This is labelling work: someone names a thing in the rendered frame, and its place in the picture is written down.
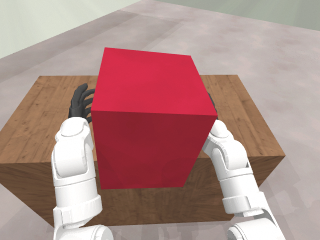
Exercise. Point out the pedestal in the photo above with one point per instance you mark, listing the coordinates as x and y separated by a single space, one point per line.
27 141

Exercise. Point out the right robot upper arm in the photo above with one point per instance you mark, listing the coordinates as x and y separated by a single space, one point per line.
257 229

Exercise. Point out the carton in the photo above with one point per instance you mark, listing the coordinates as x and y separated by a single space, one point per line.
151 115

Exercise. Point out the robot right forearm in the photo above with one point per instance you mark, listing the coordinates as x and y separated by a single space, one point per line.
234 173

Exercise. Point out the left robot upper arm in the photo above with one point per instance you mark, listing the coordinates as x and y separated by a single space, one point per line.
95 232

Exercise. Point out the robot left hand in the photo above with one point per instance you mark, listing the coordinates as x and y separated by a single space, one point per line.
78 104

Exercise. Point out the robot left forearm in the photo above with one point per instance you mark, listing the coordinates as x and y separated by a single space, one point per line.
73 171

